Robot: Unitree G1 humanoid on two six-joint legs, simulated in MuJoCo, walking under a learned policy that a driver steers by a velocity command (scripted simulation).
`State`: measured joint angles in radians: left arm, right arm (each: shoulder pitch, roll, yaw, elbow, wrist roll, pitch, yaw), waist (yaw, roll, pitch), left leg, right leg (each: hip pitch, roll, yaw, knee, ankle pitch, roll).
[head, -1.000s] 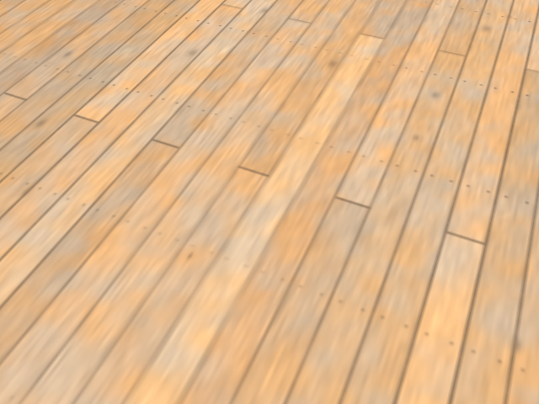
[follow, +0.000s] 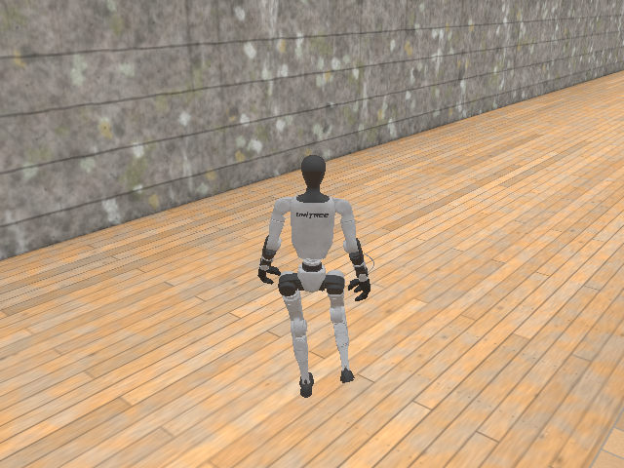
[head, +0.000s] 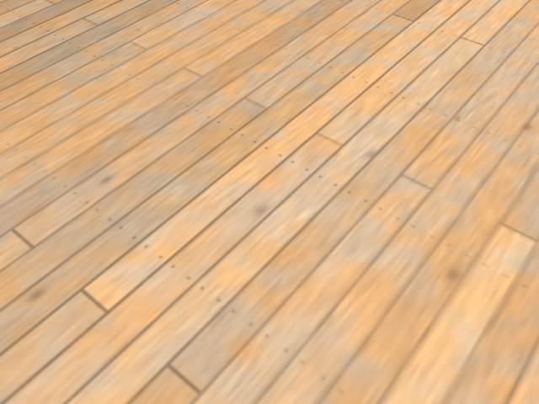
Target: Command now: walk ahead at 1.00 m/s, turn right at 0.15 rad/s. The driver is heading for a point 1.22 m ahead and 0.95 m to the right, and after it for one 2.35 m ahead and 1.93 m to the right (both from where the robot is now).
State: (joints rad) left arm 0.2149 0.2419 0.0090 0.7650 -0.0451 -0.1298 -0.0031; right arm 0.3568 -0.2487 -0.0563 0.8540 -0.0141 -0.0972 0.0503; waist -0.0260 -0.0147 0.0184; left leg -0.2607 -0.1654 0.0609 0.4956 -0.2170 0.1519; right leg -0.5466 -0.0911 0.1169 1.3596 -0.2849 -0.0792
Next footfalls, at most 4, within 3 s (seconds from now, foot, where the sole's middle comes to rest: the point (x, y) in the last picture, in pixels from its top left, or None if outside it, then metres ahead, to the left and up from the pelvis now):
0.30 right None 0.51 -0.14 -0.76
0.72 left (302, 263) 0.94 -0.08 -0.76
1.18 right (452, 229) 1.05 -0.56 -0.76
1.60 left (508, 155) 1.39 -0.85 -0.76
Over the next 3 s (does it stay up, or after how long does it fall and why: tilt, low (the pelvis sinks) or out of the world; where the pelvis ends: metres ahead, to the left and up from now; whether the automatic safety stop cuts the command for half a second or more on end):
stays up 1.69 -1.71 -0.01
